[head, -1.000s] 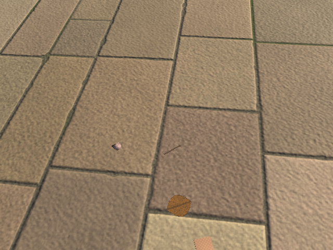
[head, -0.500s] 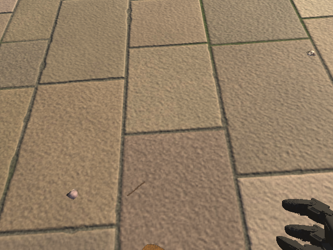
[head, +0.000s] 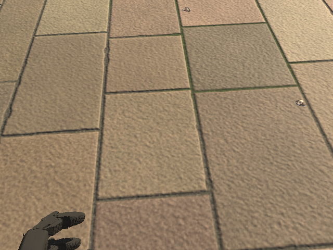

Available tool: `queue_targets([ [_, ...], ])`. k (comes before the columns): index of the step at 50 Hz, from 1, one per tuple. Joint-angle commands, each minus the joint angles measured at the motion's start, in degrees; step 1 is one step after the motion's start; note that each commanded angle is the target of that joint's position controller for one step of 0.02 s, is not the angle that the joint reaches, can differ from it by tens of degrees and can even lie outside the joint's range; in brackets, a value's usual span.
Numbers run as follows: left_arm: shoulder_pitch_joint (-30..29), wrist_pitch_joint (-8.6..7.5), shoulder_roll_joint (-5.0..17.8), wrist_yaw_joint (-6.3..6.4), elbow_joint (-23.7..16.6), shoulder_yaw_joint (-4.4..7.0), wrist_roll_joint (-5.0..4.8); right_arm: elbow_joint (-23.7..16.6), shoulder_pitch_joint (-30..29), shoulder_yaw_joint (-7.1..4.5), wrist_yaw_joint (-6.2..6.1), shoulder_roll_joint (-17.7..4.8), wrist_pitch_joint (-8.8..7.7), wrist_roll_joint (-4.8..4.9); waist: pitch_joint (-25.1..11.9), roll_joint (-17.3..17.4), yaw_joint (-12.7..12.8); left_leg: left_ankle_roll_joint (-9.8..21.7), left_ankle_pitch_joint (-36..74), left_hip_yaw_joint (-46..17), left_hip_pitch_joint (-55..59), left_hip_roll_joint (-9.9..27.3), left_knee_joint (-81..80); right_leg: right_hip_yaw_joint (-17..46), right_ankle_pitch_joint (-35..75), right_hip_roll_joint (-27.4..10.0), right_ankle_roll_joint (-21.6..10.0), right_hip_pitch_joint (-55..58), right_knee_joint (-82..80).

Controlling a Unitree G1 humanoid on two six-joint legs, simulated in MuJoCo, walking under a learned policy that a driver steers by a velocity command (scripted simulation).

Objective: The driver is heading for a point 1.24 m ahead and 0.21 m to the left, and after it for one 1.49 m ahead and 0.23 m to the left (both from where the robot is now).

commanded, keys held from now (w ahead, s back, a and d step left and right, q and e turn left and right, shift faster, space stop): w+q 0.64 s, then w+e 0.36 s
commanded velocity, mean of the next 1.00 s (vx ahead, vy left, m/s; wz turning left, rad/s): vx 0.50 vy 0.00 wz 0.35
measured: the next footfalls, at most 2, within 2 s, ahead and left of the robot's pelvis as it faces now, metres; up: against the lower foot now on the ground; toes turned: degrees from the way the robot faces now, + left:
left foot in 0.50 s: +0.38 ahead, +0.18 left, +0.00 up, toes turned +20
right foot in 1.04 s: +0.74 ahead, +0.10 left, +0.00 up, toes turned +18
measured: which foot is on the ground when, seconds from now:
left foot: up 0.00-0.48, down 0.50-1.00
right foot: down 0.00-0.50, up 0.52-1.00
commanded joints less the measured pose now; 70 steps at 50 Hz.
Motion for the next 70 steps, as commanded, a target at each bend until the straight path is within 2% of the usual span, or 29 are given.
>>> queue_targets([
  [1, 21.08, 0.65, 16.64, 0.27, 1.63, 5.82, 1.06, -8.25, 2.62, 0.89, -0.06, -0.49, -1.47, 1.04, -16.38, -22.77, 8.42, 0.89, -11.60, 3.11, -35.14, -0.05, 34.19, 40.62, -21.23, -25.33, -13.33, 41.48, -10.76],
  [2, 18.30, 0.61, 11.09, -0.05, 0.73, 4.70, 0.50, -6.54, 0.70, -0.48, -0.43, -6.07, -1.09, 1.88, -9.83, -12.63, 9.37, 0.16, -6.53, 0.80, -39.34, 3.62, 40.82, 39.01, -28.69, -23.11, -12.41, 36.57, -13.17],
  [4, 13.41, 0.60, 6.82, -0.07, 0.65, 3.36, 0.56, -7.00, -5.16, -1.04, -0.32, -6.74, -0.28, 0.85, -2.78, -4.97, 8.38, -0.60, 3.03, 2.42, -37.71, 6.84, 40.99, 22.29, -15.05, -18.03, -9.88, 26.72, -13.72],
  [7, 10.89, 0.14, 5.47, 0.18, 2.06, 3.30, 0.96, -8.18, -7.19, -1.04, 0.49, -4.29, 0.65, 0.60, -0.06, -6.82, 6.48, -1.46, 8.37, 3.77, -33.58, 9.57, 36.80, 10.25, -2.46, -14.21, -9.56, 19.70, -17.17],
  [13, 12.36, 0.06, 8.87, 0.76, 5.34, 4.63, 0.51, -11.13, -14.03, 0.01, 1.59, -1.79, 0.98, 0.11, 1.39, -3.28, 7.47, -2.50, 18.86, 5.24, -35.36, 10.07, 22.16, -1.32, 8.39, -14.51, -10.62, 21.45, -19.67],
  [20, 16.27, 1.74, 12.46, 1.08, 8.72, 5.67, -1.07, -15.40, -24.79, 0.52, 3.87, -1.95, 0.48, 0.31, 4.40, -2.76, 10.10, 1.26, 21.08, 11.34, -31.68, 8.04, 6.94, -9.90, 14.68, -15.98, -8.01, 27.38, -17.34],
  [22, 16.07, 2.46, 14.10, 1.33, 8.91, 6.14, -1.47, -15.96, -23.55, -0.30, 4.09, -3.61, 0.77, 0.06, 2.10, -4.36, 8.10, 3.60, 15.63, 14.34, -26.26, 4.96, 5.60, -12.30, 31.71, -16.04, -6.79, 29.40, -11.12],
  [24, 15.27, 3.29, 15.11, 1.74, 8.65, 6.34, -2.00, -13.59, -12.26, -2.65, 3.61, -7.53, 1.30, 0.04, -4.91, -4.53, 1.01, 7.01, 14.88, 16.87, -9.65, 0.13, 2.29, -15.20, 44.71, -14.27, -4.82, 26.60, 5.74],
  [25, 15.84, 3.14, 13.45, 2.02, 7.98, 5.59, -1.38, -10.91, -2.00, -4.61, 2.60, -11.10, 1.88, 0.29, -9.97, -1.92, -3.76, 9.42, 16.82, 12.38, 7.48, 0.91, 0.75, -15.64, 35.14, -12.13, -2.59, 15.43, 20.71],
  [26, 20.49, 2.22, 5.01, 1.37, 4.76, 2.92, 1.55, -10.62, -1.56, -5.66, 1.61, -17.93, 1.87, 0.84, -13.65, 14.47, 1.94, 18.22, 12.76, -16.73, 27.43, 16.60, -1.25, -14.17, -19.35, -2.67, 1.21, -11.10, 42.09],
  [27, 17.47, 0.06, 7.25, 0.72, 3.39, 2.55, 0.34, -13.08, -0.40, -4.62, 1.92, -15.87, 0.75, 0.36, -24.47, 11.53, -0.40, 24.36, 1.71, -39.57, 32.12, 23.40, -11.43, 0.60, -29.92, 2.09, 1.46, -18.87, 52.01],
  [28, 11.12, -1.00, 11.29, 0.24, 1.65, 3.65, -2.03, -12.18, -1.94, -3.48, 2.26, -11.86, -0.14, -0.15, -16.78, 6.56, -1.91, 20.79, 3.17, -31.86, 27.66, 21.68, -13.89, 2.87, -24.13, -1.06, 0.56, -24.06, 51.80],
  [29, 9.67, -1.64, 10.65, 0.34, 1.03, 3.21, -2.05, -11.89, -4.62, -2.98, 2.22, -10.24, -0.62, 0.00, -10.29, 4.01, 0.22, 18.82, 7.24, -24.40, 19.30, 19.24, -14.14, 2.08, -18.95, -3.30, -0.21, -23.28, 47.07],
  [30, 9.77, -1.77, 10.38, 0.83, 1.80, 3.28, -0.57, -12.31, -8.66, -2.42, 2.11, -8.60, -0.76, -0.05, -6.49, 0.78, 2.99, 17.03, 13.76, -18.91, 10.98, 16.81, -14.23, 1.99, -15.74, -5.29, 0.11, -19.69, 42.11],
  [31, 10.82, -1.31, 10.96, 1.00, 2.17, 3.70, 0.47, -12.99, -11.30, -1.87, 1.94, -7.16, -0.90, -0.61, -5.01, 1.79, 5.16, 16.37, 20.02, -15.20, 5.12, 14.98, -15.15, 2.42, -13.50, -6.50, 0.51, -15.41, 38.74],
  [34, 13.77, 0.61, 8.86, 0.63, 3.86, 3.23, 0.87, -11.86, -12.53, -1.27, 1.31, -6.00, -1.46, -1.04, -4.16, 2.49, 7.23, 16.63, 30.93, -8.49, -2.51, 13.84, -17.62, 0.33, -9.97, -7.22, 2.68, -10.47, 33.59],
  [41, 2.16, 0.96, 5.03, -0.47, 2.04, 1.43, -0.52, -6.58, -7.37, -0.86, 0.43, -7.87, -2.17, -1.14, 1.05, 3.51, 1.63, 11.40, 26.01, 3.36, -3.80, 11.19, -21.18, -2.32, 14.90, -5.91, 2.05, -9.43, 10.73],
  [47, -3.71, 0.74, 5.44, -2.67, -1.10, 1.43, -1.22, -2.42, -3.66, -1.29, 0.46, -9.07, -1.45, -0.98, 4.18, 2.46, -0.33, 10.46, 29.88, 4.58, 10.50, 17.06, -18.46, -1.48, 7.71, -3.62, -1.96, -16.69, 3.75],
  [50, 0.35, 0.95, 6.71, -3.32, -1.26, 2.11, -0.77, -2.39, -5.20, -1.66, -0.21, -10.24, -0.49, -0.93, 0.22, 4.29, 2.75, 8.18, 52.35, 7.46, 13.89, 16.97, -10.49, -4.98, -0.37, -0.04, -4.72, -9.77, 3.08],
  [52, 13.56, 1.34, 11.03, -2.60, 1.43, 4.58, -0.58, -3.33, -6.75, -1.41, -1.07, -10.25, 0.34, -1.11, -8.46, 3.50, 10.16, 5.19, 64.83, 11.76, 8.28, 13.51, 8.31, -6.37, 2.07, 3.21, -8.10, 10.33, 1.16],
  [53, 21.13, 1.68, 16.78, -1.94, 1.93, 6.22, -0.25, -5.61, -3.38, -0.25, -1.35, -7.35, -0.50, -2.03, -16.18, -4.31, 11.12, 1.71, 46.98, 14.05, -10.76, 9.18, 28.45, 12.67, 3.92, -8.93, -15.06, 32.13, 2.46],
  [54, 22.53, 1.75, 16.12, -1.85, 2.05, 6.07, -1.40, -5.60, -0.82, 1.49, -0.47, -2.70, -1.99, -2.71, -22.23, -15.75, 9.70, -1.82, -4.14, 9.70, -29.36, -2.44, 46.13, 39.81, -2.42, -19.02, -23.74, 46.44, -5.70],
  [55, 23.11, 2.04, 11.67, -1.62, 2.14, 4.72, -1.50, -6.40, -4.38, 0.48, 0.72, -7.85, -3.70, -1.12, -20.86, -9.52, 12.12, -0.85, -5.16, 1.96, -36.25, 1.18, 49.78, 39.69, -10.41, -18.07, -21.29, 47.24, -8.86],
  [56, 20.45, 2.28, 10.77, -1.27, 1.49, 4.47, -0.93, -8.41, -9.82, 0.51, 1.31, -8.33, -4.66, 0.63, -13.45, -5.84, 12.10, -0.22, -1.50, 2.79, -38.53, 3.83, 48.11, 31.99, -10.05, -16.20, -19.07, 40.54, -9.70],
  [57, 17.28, 2.40, 10.59, -1.14, 1.01, 4.41, -0.49, -9.37, -12.61, 0.79, 1.28, -7.58, -5.22, -0.13, -7.25, -0.10, 10.16, -0.02, 1.60, 3.81, -38.10, 5.83, 42.42, 26.90, -5.09, -14.07, -17.84, 31.54, -11.11],
  [58, 14.72, 2.33, 9.27, -0.95, 0.34, 3.96, -0.24, -9.40, -13.21, 0.33, 0.91, -7.92, -5.04, -1.45, -4.80, 1.26, 8.19, -0.37, 3.75, 4.00, -35.05, 7.67, 37.18, 23.24, 0.61, -12.29, -17.05, 25.47, -12.22],
  [62, 12.07, 2.41, 9.86, -0.08, -0.25, 4.07, -0.31, -8.99, -10.36, 0.72, 0.38, -5.72, -3.15, -2.29, -2.14, -2.36, 4.56, -4.06, 6.11, 6.14, -28.65, 8.20, 27.00, 16.88, 10.28, -8.82, -17.87, 12.98, -15.50],
  [66, 14.07, 3.08, 11.73, 1.06, 1.13, 4.80, -0.99, -10.60, -18.76, 1.82, 0.36, -3.17, -3.10, -2.26, -0.62, -3.39, 7.51, -5.85, 22.55, 7.37, -23.30, 5.62, 9.62, 11.40, 6.55, -4.27, -14.15, 6.85, -15.07],
  [70, 18.00, 3.98, 11.73, 1.42, 2.85, 4.99, -1.57, -11.80, -24.13, 1.33, 1.01, -4.38, -3.91, -1.03, -1.22, -4.55, 9.54, -5.27, 27.62, 5.78, -19.25, 3.25, 0.46, 15.84, 0.15, -5.27, -12.06, 9.85, -11.77],
])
